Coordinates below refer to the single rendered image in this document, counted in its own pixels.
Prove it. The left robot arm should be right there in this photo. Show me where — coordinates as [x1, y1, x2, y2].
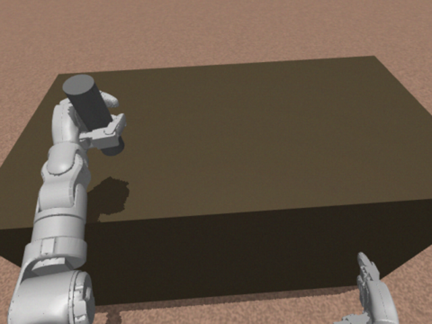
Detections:
[7, 142, 95, 324]

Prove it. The right robot hand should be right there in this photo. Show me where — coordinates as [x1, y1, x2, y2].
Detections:
[333, 252, 399, 324]

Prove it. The left robot hand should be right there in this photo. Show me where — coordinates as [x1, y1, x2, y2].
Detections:
[51, 91, 127, 154]

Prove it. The can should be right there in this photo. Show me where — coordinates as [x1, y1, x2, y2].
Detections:
[63, 74, 125, 156]

